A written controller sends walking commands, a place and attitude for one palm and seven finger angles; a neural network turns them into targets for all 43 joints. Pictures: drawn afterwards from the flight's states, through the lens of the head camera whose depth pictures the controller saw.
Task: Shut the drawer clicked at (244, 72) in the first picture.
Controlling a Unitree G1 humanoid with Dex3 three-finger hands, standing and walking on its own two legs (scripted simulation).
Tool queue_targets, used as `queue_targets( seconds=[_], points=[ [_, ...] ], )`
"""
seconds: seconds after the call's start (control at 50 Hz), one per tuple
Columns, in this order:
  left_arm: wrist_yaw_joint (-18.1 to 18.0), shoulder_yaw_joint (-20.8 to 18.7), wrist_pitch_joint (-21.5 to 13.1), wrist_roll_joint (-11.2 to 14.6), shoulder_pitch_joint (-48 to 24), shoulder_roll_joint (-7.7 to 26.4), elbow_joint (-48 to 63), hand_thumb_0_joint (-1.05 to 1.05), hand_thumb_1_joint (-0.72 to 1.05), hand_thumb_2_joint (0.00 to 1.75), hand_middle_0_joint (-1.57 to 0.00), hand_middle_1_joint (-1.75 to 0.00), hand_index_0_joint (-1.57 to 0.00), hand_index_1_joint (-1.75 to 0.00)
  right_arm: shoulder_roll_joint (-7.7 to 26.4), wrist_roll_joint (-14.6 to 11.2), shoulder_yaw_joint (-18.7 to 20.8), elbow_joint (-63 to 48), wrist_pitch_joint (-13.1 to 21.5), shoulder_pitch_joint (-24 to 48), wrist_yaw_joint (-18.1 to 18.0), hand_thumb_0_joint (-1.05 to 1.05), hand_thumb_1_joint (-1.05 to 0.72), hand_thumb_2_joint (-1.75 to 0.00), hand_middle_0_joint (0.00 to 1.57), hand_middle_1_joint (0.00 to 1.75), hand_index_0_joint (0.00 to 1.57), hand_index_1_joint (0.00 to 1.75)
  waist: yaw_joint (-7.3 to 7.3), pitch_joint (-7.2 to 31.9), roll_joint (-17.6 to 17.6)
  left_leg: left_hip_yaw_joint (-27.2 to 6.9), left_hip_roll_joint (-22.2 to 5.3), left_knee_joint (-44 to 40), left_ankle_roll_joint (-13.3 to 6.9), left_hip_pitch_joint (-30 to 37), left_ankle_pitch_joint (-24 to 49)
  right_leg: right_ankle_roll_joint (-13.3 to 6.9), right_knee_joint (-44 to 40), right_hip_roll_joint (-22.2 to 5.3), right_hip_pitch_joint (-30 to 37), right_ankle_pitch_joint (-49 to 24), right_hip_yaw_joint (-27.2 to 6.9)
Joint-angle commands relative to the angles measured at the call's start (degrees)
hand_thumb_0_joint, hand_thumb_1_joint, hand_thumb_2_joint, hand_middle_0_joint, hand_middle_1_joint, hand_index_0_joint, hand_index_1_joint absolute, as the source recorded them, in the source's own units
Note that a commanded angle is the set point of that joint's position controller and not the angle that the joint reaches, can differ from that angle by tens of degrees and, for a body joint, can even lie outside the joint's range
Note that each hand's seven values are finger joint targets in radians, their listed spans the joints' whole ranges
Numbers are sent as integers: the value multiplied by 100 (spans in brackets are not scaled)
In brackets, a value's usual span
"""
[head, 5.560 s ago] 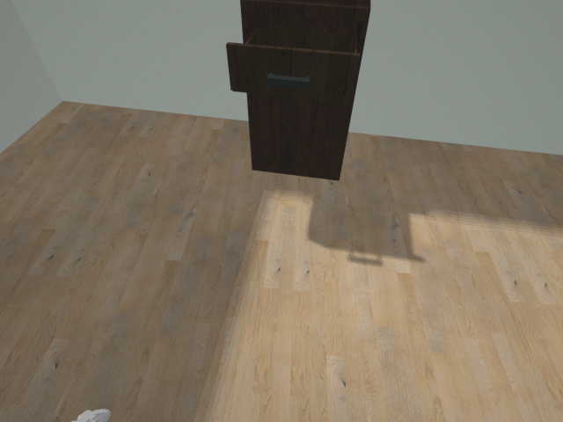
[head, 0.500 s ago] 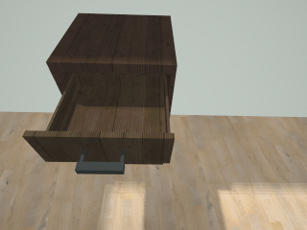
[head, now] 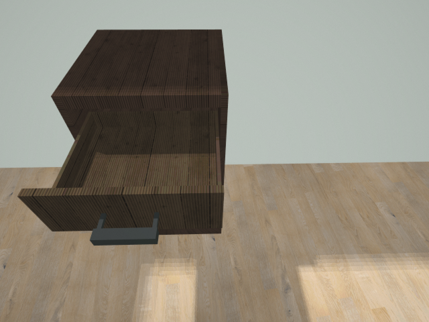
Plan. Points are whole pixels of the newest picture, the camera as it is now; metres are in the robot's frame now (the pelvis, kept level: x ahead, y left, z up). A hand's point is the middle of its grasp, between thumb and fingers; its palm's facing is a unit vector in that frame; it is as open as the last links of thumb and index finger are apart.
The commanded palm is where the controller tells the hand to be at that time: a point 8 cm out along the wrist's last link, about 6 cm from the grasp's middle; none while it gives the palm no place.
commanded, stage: come to a stop and stand still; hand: left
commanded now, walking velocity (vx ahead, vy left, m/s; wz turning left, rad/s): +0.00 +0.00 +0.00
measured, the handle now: (127, 226) +0.33 +0.22 -0.06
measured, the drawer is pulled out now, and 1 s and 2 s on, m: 0.30 0.28 0.28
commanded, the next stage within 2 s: look again from close up in 0.04 s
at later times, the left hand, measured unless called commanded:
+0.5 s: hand out of the picture +0.07 +0.20 -0.18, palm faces +0.01 -0.97 -0.23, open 7.4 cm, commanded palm none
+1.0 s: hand (106, 293) +0.19 +0.22 -0.06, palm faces +0.21 -0.97 -0.10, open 7.1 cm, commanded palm +0.13 +0.26 -0.06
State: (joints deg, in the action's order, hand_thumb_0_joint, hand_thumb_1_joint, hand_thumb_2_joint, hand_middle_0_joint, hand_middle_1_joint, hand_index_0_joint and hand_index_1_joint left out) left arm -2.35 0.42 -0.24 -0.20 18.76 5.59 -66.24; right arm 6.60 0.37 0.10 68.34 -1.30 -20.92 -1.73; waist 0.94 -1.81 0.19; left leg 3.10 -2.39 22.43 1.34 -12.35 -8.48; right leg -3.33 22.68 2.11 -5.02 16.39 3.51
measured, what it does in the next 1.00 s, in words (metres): stands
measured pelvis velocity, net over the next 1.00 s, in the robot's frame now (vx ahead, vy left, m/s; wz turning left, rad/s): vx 0.02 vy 0.04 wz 0.03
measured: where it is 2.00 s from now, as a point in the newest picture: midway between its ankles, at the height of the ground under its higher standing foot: outside the picture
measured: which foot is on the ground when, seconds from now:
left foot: down 0.00-1.00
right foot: down 0.00-1.00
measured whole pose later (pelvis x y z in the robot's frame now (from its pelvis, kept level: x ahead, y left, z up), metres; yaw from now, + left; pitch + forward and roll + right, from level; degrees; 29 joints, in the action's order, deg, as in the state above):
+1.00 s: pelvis +0.02 +0.04 -0.03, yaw +2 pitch +5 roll +2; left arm -0.2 -3.9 -10.7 9.2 28.9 8.2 -8.2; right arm 11.9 -0.3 1.4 41.0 13.8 -15.0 -0.3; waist 2.1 4.1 -0.4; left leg 4.1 2.8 40.9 -2.1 -28.1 -18.3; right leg -3.7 44.7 -1.3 -27.1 24.3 4.4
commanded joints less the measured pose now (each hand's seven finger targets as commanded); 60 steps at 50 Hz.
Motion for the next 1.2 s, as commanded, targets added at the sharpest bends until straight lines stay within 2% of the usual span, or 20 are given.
queue_targets(
  seconds=[0.0,0.1,0.12,0.14,0.2,0.34,0.52,0.74,0.76,0.78,0.8,0.82,0.84,0.86,0.9,0.92,0.98,1.0,1.08,1.18],
  points=[
    [-39,-127,-63,-3,523,490,68,0,90,90,-20,-30,-20,-30,361,12,31,-151,160,-288,-73,0,-90,-90,20,30,20,30,-94,-390,-30,-448,-347,-207,-164,277,361,59,-725,-821,-797,-334,-748],
    [-56,-131,-70,-5,591,425,36,0,90,90,-20,-30,-20,-30,330,3,27,-136,185,-342,-102,0,-90,-90,20,30,20,30,-95,-341,-40,-465,-386,-156,-191,320,577,71,-609,-784,-678,-745,-670],
    [5,-23,-199,1,194,1463,711,0,90,90,-20,-30,-20,-30,774,185,134,-956,144,273,18,0,-90,-90,20,30,20,30,93,-1014,693,-589,44,81,-358,123,450,-67,-339,-517,-1348,-149,-697],
    [-25,-121,-189,-13,278,1061,648,0,90,90,-20,-30,-20,-30,670,142,232,-934,201,324,10,0,-90,-90,20,30,20,30,-149,-844,557,-471,-231,423,-264,-175,-697,-30,-432,-843,-1677,826,-933],
    [-92,-55,-271,-40,106,863,692,0,90,90,-20,-30,-20,-30,393,108,170,-956,155,46,69,0,-90,-90,20,30,20,30,78,-232,-691,-410,-37,1266,-173,-315,-389,-86,-788,-1212,-1447,419,-1382],
    [-135,-116,-215,-63,272,927,784,0,90,90,-20,-30,-20,-30,697,48,157,-923,245,268,-7,0,-90,-90,20,30,20,30,-76,254,-234,-369,-265,1099,-365,115,1462,139,416,-906,-497,-3313,-650],
    [-118,-113,-73,-75,-38,1104,1067,0,90,90,-20,-30,-20,-30,1042,57,179,-1083,182,740,-11,0,-90,-90,20,30,20,30,-105,134,167,-534,-411,762,-437,484,1891,198,306,-775,-639,-1919,-584],
    [-80,-94,-56,-75,-139,1170,1088,0,90,90,-20,-30,-20,-30,1151,44,167,-1064,214,850,12,0,-90,-90,20,30,20,30,-122,251,57,-668,-436,366,-467,751,1856,267,63,-812,-572,-1325,-536],
    [-250,-112,-208,-147,277,1121,976,0,90,90,-20,-30,-20,-30,1227,1,188,-1415,268,1039,30,0,-90,-90,20,30,20,30,-149,12,-63,-383,-474,1527,-338,474,2413,424,-54,-969,-926,-3188,-888],
    [-318,-1614,-1278,787,-3925,2821,9872,0,90,90,-22,-32,-22,-32,1832,-239,433,-3079,1079,672,-45,0,-90,-90,20,30,20,30,290,3270,994,-631,32,604,-286,2119,3649,79,917,-517,-746,-4105,-56],
    [-444,-954,-1034,390,-500,1936,8336,0,90,90,-24,-34,-24,-34,1399,-112,163,-2929,1827,856,-298,0,-90,-90,20,30,20,30,-69,3001,2385,-1251,-570,-98,-325,3704,4815,180,2044,-84,-1717,-1179,221],
    [-568,-70,-335,676,1159,517,7385,0,90,90,-26,-37,-26,-37,1258,-198,215,-2751,2005,936,-246,0,-90,-90,20,30,20,30,84,2294,1888,-1026,-298,-315,-3,2681,4483,213,2644,-23,-1955,232,178],
    [-430,322,-203,695,1122,-133,6967,0,90,90,-28,-39,-28,-39,1201,-227,284,-2636,2003,705,-133,0,-90,-90,20,30,20,30,145,1277,817,-763,-322,-78,-34,1854,3969,263,2628,-154,-2313,398,142],
    [-266,221,-350,706,663,1,6955,0,90,90,-30,-41,-30,-41,1290,-155,424,-2898,1926,873,-10,0,-90,-90,20,30,20,30,156,323,38,-768,-329,390,-27,706,2897,278,2161,-244,-2670,602,195],
    [195,-161,-977,903,1482,35,6246,0,90,90,-34,-45,-34,-45,1422,-95,520,-3319,1820,1086,60,0,-90,-90,20,30,20,30,16,336,-1126,-665,-26,1429,-120,-669,652,222,1358,-163,-2804,122,369],
    [438,-358,-1383,963,2051,170,6077,0,90,90,-36,-47,-36,-47,1408,-117,493,-3527,1797,1213,103,0,-90,-90,20,30,20,30,-131,616,-989,-508,164,1730,-99,-1203,263,187,1481,-182,-2586,-411,310],
    [793,-786,-2678,1194,1180,727,7237,0,90,90,-42,-54,-42,-54,1388,1,405,-3946,1879,1470,55,0,-90,-90,20,30,20,30,-211,1484,-394,-378,313,2624,-199,-2296,-334,173,2290,-302,-3005,-177,-207],
    [851,-771,-3054,1232,1252,686,7381,0,90,90,-44,-56,-44,-56,1326,-5,432,-4006,1919,1503,47,0,-90,-90,20,30,20,30,-239,1686,-571,-373,277,2824,-193,-2542,-552,188,2465,-270,-3169,253,-333],
    [1037,-649,-4255,1203,525,851,8008,0,90,90,-52,-65,-52,-65,1217,-64,399,-4170,1994,1667,110,0,-90,-90,20,30,20,30,-77,1350,157,-397,263,3545,-202,-3551,-1822,92,2736,-301,-4353,2280,-776],
    [1336,-765,-3348,1489,714,1137,7830,0,90,90,-62,-75,-62,-75,1315,-316,303,-4744,1775,1520,-33,0,-90,-90,20,30,20,30,-77,1418,-122,-289,311,3737,-307,-3897,-2269,245,1938,-494,-3712,3355,-1528]
  ],
)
